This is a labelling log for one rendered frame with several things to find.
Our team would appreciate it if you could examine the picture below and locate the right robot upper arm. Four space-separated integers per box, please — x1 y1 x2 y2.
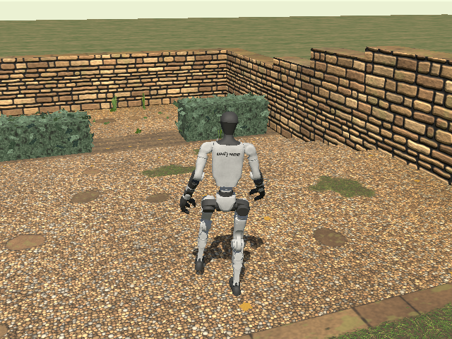
243 143 261 180

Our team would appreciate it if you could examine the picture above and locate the robot left hand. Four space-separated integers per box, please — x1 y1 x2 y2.
179 196 196 214

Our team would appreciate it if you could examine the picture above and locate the right robot forearm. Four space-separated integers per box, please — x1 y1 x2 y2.
254 170 265 192

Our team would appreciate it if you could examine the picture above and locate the left robot thigh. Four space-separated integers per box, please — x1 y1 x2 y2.
201 195 216 232

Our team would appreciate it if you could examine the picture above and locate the left robot forearm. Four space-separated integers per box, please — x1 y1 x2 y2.
182 170 199 200

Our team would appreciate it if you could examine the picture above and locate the left robot upper arm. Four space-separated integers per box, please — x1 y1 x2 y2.
193 141 214 181

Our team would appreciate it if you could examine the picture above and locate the robot right hand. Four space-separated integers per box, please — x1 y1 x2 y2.
249 188 265 201

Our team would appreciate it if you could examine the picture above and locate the robot head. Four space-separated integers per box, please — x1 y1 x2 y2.
216 112 240 145

